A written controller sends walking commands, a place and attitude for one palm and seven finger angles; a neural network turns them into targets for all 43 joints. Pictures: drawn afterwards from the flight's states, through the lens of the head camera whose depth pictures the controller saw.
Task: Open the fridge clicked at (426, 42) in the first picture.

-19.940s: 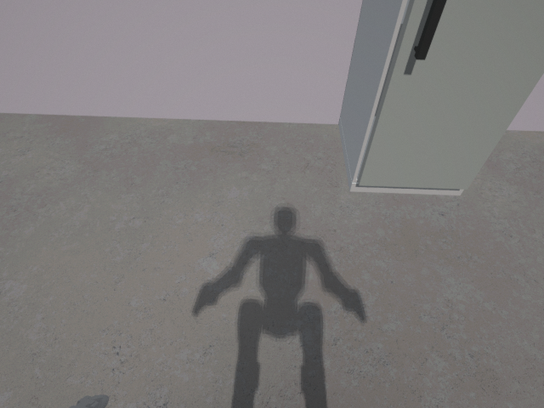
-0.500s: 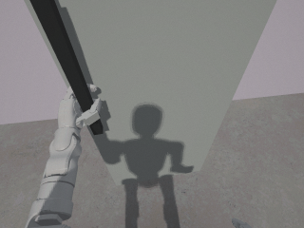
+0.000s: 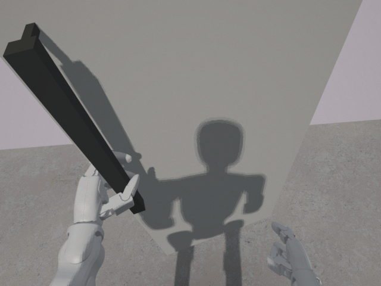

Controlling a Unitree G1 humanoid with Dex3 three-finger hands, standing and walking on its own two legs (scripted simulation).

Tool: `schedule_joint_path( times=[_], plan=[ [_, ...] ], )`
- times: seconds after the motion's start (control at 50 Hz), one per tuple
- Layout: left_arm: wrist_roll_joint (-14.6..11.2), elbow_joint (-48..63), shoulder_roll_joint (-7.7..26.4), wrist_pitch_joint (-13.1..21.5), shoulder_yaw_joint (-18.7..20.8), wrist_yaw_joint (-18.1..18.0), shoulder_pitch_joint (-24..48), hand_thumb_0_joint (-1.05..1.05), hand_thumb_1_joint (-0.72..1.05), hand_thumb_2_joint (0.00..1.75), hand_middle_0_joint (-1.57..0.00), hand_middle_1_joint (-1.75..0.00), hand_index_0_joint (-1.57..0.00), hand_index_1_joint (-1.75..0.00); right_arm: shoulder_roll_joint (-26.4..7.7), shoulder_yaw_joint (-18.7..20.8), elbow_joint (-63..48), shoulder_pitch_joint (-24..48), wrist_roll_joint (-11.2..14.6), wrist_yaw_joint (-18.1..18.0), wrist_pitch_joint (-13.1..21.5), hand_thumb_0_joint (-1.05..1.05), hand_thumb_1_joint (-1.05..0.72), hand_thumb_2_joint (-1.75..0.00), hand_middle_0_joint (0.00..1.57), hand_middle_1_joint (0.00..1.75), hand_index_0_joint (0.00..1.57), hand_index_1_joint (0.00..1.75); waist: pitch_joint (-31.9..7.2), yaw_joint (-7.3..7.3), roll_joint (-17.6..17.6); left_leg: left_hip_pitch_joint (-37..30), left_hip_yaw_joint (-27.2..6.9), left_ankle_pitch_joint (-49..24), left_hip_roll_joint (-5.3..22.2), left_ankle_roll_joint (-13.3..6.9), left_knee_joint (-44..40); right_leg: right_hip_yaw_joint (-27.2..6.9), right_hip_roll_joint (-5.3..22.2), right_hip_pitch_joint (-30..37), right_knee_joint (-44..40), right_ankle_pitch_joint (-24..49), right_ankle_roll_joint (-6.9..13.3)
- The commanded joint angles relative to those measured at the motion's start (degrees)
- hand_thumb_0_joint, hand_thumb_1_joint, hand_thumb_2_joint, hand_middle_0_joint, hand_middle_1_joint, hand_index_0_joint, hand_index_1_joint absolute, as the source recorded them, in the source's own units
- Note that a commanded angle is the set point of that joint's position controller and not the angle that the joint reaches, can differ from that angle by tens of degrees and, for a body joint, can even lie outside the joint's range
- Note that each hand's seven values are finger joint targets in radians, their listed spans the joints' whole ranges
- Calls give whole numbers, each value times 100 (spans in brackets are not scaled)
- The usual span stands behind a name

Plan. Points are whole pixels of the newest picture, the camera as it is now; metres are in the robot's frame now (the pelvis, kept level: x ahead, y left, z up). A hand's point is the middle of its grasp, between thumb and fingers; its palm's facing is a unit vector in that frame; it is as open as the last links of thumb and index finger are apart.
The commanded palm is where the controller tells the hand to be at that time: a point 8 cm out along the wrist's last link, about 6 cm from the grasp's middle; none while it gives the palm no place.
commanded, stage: walk backward, drawing the door open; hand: left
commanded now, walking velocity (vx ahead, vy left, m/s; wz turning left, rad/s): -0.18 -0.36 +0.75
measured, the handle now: (102, 147) +0.32 +0.15 +0.17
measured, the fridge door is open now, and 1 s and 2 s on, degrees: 17 55 76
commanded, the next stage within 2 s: stop walking and hold the door back in 1.44 s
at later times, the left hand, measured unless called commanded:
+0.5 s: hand (171, 262) +0.15 +0.04 +0.09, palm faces +0.42 -0.89 -0.19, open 7.1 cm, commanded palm +0.11 +0.06 +0.09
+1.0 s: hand out of the picture +0.07 -0.11 +0.09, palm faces +0.74 -0.63 -0.22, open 7.2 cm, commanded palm +0.01 -0.10 +0.09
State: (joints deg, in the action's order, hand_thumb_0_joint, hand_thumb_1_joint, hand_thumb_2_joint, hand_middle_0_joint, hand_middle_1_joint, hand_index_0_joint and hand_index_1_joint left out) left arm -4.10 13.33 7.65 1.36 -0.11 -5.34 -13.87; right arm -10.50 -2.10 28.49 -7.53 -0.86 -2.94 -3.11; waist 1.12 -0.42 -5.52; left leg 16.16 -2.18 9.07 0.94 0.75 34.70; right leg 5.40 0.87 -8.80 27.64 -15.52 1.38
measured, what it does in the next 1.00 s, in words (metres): steps to the right, turning left: left foot, then right foot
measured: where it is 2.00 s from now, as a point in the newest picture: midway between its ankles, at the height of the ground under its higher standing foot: outside the picture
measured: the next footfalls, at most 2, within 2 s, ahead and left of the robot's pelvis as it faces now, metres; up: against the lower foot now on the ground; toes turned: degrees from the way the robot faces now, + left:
left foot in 0.14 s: +0.06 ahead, +0.09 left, +0.00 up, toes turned +6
right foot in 0.40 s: +0.09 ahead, -0.22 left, +0.00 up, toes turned +17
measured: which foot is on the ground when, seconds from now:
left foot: up 0.00-0.12, down 0.14-0.40, up 0.42-0.66, down 0.68-0.94, up 0.96-1.00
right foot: down 0.00-0.14, up 0.16-0.38, down 0.40-0.66, up 0.68-0.92, down 0.94-1.00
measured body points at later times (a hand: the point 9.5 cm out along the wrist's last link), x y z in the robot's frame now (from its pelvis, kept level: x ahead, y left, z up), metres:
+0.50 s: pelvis -0.06 -0.17 -0.02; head -0.03 -0.19 +0.42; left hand +0.13 +0.08 +0.11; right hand +0.17 -0.33 -0.14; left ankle -0.08 +0.00 -0.68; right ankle +0.05 -0.23 -0.75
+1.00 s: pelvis -0.04 -0.39 -0.03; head +0.03 -0.37 +0.41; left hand +0.02 -0.08 +0.11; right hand +0.24 -0.41 -0.16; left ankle -0.16 -0.21 -0.71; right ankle +0.09 -0.43 -0.75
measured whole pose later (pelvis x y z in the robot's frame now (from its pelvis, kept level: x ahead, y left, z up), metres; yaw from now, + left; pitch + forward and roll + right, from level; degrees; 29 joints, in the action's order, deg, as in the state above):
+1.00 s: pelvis -0.04 -0.39 -0.03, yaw +47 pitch -1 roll +0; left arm -0.5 19.7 8.3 4.3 -1.6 -3.5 -10.3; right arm -10.8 2.5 38.1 -7.7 0.3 -3.3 6.0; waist 8.7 0.2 -5.8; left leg 28.9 -9.1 29.1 5.0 2.8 56.1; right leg 4.4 2.4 -21.9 38.7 -15.2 0.5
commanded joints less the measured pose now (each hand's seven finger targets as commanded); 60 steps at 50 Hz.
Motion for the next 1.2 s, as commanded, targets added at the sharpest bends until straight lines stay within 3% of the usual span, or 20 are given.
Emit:
schedule_joint_path(
  times=[0.0,0.08,0.12,0.14,0.18,0.32,0.36,0.4,0.44,0.48,0.6,0.66,0.78,0.86,0.92,0.96,1.02,1.12,1.16,1.18],
  plan=[
    [186,1341,668,693,373,142,352,0,90,90,-45,-140,-45,-140,-276,179,-728,555,17,-307,521,0,-90,-90,20,30,20,30,-1173,397,1908,2208,581,1341,-586,-42,1473,-347,1112,2351,399,7325,177],
    [188,1677,451,682,105,212,823,0,90,90,-45,-140,-45,-140,-406,175,-336,126,-109,-437,655,0,-90,-90,20,30,20,30,-1594,-157,879,-256,827,-546,-269,-114,-680,456,586,637,1411,5430,44],
    [130,1928,257,748,-211,156,925,0,90,90,-45,-140,-45,-140,-767,387,-305,44,-143,-365,692,0,-90,-90,20,30,20,30,-2087,-313,-238,-3427,-2024,-5814,1743,-1203,-1421,-133,-493,-2320,3912,-591,-698],
    [307,1538,267,642,-349,28,796,0,90,90,-45,-140,-45,-140,-868,451,-231,35,-87,-202,668,0,-90,-90,20,30,20,30,-1690,-374,74,-3157,-2490,-5788,1858,-1214,-1497,-408,-481,-2271,4391,-1809,-526],
    [447,1841,595,580,152,47,327,0,90,90,-45,-140,-45,-140,-648,414,-273,504,-232,-170,725,0,-90,-90,20,30,20,30,-1270,-102,-120,-2107,-3356,-3712,2398,-1444,-1506,-1309,-62,-2874,4391,-1410,-407],
    [361,1824,437,444,-17,-52,896,0,90,90,-45,-140,-45,-140,-577,406,-257,587,30,-292,908,0,-90,-90,20,30,20,30,-699,-21,-1144,2026,-1023,2453,652,-501,-2036,-139,-500,785,702,-400,-334],
    [367,2002,477,498,-11,-31,904,0,90,90,-45,-140,-45,-140,-407,408,-207,521,55,-267,934,0,-90,-90,20,30,20,30,-610,-95,-510,1965,-641,2439,173,-290,-1072,-501,-117,380,-271,-653,-169],
    [417,2123,913,465,389,-126,1009,0,90,90,-45,-140,-45,-140,-270,503,-81,401,63,-300,921,0,-90,-90,20,30,20,30,-935,-8,1899,862,648,2093,-517,222,2938,-1925,1773,-1829,-2028,-2595,704],
    [496,1718,849,334,307,-73,1237,0,90,90,-45,-140,-45,-140,-343,564,-9,395,-47,-383,940,0,-90,-90,20,30,20,30,-854,-51,1808,986,288,2218,-170,118,4799,-1860,2020,-2138,-1855,-2030,1042],
    [498,1691,630,519,210,46,1198,0,90,90,-45,-140,-45,-140,-251,392,-84,426,-136,-446,961,0,-90,-90,20,30,20,30,-752,-55,1410,1194,607,2026,95,110,3605,-392,1491,-1073,-1034,-22,860],
    [479,2037,224,691,-384,183,1361,0,90,90,-45,-140,-45,-140,-326,436,-249,-394,-153,-454,1258,0,-90,-90,20,30,20,30,-1253,-275,1316,-404,959,1187,80,-87,-723,167,1052,-425,52,1408,526],
    [701,2097,208,949,-654,227,1610,0,90,90,-45,-140,-45,-140,-888,607,-491,-353,-253,-276,1261,0,-90,-90,20,30,20,30,-1001,-219,-774,-2656,-3247,-3278,3273,-1452,-1776,-400,260,-3722,3604,-1283,-492],
    [556,1931,51,915,-531,333,1427,0,90,90,-45,-140,-45,-140,-860,648,-41,125,-19,-14,1368,0,-90,-90,20,30,20,30,-473,-12,-639,152,-843,-346,1658,-611,-1449,-684,204,-1507,2795,-105,-423],
    [489,2034,169,862,-344,211,1314,0,90,90,-45,-140,-45,-140,-673,604,-90,311,145,-38,1324,0,-90,-90,20,30,20,30,-624,-34,-772,1052,-909,1531,1123,-470,-1286,14,-265,288,535,-182,-546],
    [510,2485,1000,886,372,97,1329,0,90,90,-45,-140,-45,-140,-167,536,-30,325,152,-60,1231,0,-90,-90,20,30,20,30,-1035,17,2029,1611,590,2503,-313,180,2374,-1235,1458,103,-1088,-24,344],
    [485,2130,1074,786,483,167,1065,0,90,90,-45,-140,-45,-140,-330,732,-13,315,59,-195,1295,0,-90,-90,20,30,20,30,-1185,67,2561,1417,148,2752,-141,78,4780,-2172,2058,-628,-1180,-182,1055],
    [459,2000,785,991,419,186,992,0,90,90,-45,-140,-45,-140,-197,486,-112,581,-38,-307,1151,0,-90,-90,20,30,20,30,-1002,69,1738,1350,702,2448,114,193,3698,-271,1532,138,-434,1825,967],
    [457,2279,634,905,208,198,1237,0,90,90,-45,-140,-45,-140,-269,446,-277,-19,-97,-365,1255,0,-90,-90,20,30,20,30,-1115,-104,1631,-247,1113,2044,41,-51,400,-45,1285,-562,-390,1170,738],
    [444,2344,559,944,-17,234,1372,0,90,90,-45,-140,-45,-140,-414,482,-347,-367,-98,-357,1302,0,-90,-90,20,30,20,30,-1025,-399,216,-1919,29,486,932,-228,-1557,245,885,-2151,1550,392,219],
    [525,2360,568,1042,13,255,1328,0,90,90,-45,-140,-45,-140,-751,590,-479,-196,-215,-321,1324,0,-90,-90,20,30,20,30,-889,-198,-1061,-2525,-2732,-1334,2788,-942,-2107,99,269,-3456,2940,-1287,-320]
  ],
)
